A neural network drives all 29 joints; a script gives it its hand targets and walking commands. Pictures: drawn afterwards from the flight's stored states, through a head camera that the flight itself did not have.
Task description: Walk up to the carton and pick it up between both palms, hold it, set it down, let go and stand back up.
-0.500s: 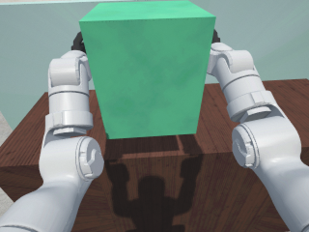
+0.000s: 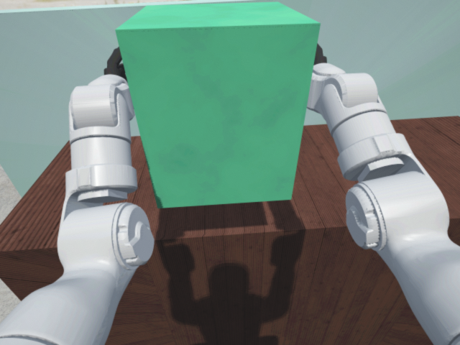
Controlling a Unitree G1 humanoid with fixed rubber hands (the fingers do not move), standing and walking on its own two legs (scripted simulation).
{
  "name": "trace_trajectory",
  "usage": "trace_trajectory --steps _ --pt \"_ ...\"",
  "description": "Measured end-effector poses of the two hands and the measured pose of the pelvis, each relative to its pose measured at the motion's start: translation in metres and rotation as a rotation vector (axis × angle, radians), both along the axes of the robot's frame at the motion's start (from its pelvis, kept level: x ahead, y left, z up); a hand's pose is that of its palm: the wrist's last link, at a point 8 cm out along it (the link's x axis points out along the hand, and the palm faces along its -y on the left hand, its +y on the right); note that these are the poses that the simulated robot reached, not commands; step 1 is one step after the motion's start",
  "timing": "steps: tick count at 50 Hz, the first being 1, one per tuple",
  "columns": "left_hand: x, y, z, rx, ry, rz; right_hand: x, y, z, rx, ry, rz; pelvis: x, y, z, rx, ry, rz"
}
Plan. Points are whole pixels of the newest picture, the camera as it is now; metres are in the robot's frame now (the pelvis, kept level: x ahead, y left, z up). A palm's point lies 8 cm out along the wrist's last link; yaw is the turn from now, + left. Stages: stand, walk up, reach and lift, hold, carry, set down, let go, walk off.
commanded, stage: hold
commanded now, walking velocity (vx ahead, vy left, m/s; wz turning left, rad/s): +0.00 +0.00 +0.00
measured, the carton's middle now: (219, 102) +0.37 +0.00 +0.31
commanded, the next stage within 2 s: none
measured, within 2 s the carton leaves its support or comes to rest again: neither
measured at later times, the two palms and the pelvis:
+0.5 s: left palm (119, 92) +0.39 +0.15 +0.33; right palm (309, 80) +0.39 -0.15 +0.33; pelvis +0.01 +0.00 +0.00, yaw +0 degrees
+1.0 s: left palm (118, 92) +0.39 +0.15 +0.33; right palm (310, 79) +0.39 -0.15 +0.33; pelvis +0.01 +0.00 +0.00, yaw +0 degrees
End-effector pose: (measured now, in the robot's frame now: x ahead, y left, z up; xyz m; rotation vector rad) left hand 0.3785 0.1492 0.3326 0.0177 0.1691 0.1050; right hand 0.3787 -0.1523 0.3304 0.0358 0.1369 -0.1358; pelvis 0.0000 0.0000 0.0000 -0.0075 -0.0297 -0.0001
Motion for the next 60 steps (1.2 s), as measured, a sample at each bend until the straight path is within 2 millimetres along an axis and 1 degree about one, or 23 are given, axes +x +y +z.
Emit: trace_trajectory --steps 6,24,31,60 --pt "0.001 -0.001 0.001 0.003 -0.003 0.0 0.001 -0.001 0.001 0.003 -0.002 0.001 0.001 0.0 0.0 0.0 0.001 0.001" --pt "0.011 0.002 -0.005 0.0 0.012 -0.002 0.011 0.002 -0.004 -0.005 0.018 0.001 0.008 0.001 0.0 -0.002 0.01 0.002" --pt "0.008 0.004 -0.007 -0.003 0.022 0.002 0.009 0.004 -0.008 -0.011 0.031 0.005 0.007 0.001 0.0 -0.002 0.01 0.002" --pt "0.007 0.002 -0.001 0.001 0.002 -0.001 0.008 0.001 -0.001 -0.003 0.018 0.003 0.007 0.001 0.0 -0.002 0.01 0.002"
